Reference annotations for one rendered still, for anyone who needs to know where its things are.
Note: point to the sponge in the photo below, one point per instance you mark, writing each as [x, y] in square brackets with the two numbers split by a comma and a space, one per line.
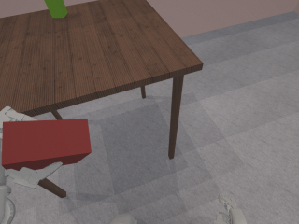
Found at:
[36, 144]

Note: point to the robot left hand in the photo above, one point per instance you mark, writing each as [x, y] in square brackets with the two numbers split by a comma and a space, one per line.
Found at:
[25, 176]

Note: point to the table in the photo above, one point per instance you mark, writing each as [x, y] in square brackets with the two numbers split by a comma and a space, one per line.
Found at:
[98, 49]

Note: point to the robot right hand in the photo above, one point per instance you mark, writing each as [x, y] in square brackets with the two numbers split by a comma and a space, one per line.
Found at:
[236, 216]

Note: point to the left robot thigh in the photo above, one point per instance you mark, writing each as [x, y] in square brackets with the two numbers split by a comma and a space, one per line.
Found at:
[123, 219]

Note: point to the left robot forearm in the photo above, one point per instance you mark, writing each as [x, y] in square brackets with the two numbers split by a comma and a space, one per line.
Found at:
[7, 207]

